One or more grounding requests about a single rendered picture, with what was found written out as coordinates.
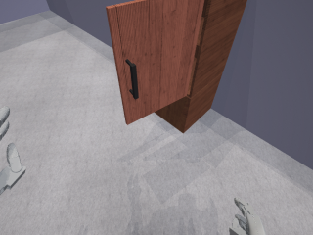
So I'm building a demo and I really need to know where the robot left hand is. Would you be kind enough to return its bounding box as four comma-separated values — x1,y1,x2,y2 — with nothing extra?
0,106,26,195

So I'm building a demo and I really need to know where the robot right hand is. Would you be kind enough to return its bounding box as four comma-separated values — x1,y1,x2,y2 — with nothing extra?
229,197,267,235

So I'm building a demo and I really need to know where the handle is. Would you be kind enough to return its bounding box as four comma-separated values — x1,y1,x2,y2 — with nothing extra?
125,59,139,100

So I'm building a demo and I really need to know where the cupboard door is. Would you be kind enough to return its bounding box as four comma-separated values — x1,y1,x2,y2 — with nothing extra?
106,0,204,125

